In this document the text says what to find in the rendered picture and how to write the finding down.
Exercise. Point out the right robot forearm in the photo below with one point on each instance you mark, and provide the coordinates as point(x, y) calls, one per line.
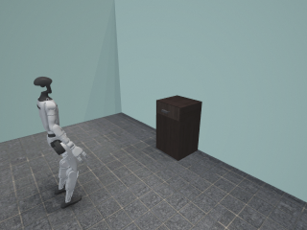
point(60, 134)

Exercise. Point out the robot right upper arm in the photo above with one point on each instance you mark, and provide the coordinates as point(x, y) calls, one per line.
point(51, 110)

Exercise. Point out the handle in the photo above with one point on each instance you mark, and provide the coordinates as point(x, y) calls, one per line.
point(165, 111)

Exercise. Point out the cabinet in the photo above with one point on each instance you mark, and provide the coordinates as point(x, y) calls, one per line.
point(179, 138)

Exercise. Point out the humanoid robot torso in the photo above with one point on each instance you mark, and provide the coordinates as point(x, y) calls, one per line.
point(51, 136)

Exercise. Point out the right robot shin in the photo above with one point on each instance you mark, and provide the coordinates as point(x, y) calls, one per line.
point(70, 184)

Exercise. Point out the drawer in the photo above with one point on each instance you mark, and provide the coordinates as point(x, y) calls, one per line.
point(174, 111)

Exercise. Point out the robot right hand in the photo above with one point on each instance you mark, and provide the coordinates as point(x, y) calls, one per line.
point(77, 151)

